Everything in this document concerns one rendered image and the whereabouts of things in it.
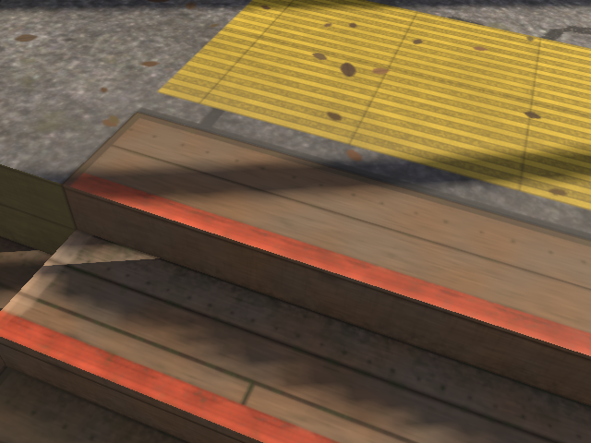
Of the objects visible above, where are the stairs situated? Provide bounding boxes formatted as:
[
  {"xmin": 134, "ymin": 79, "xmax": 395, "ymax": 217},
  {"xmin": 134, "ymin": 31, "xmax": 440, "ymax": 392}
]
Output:
[{"xmin": 0, "ymin": 185, "xmax": 591, "ymax": 443}]

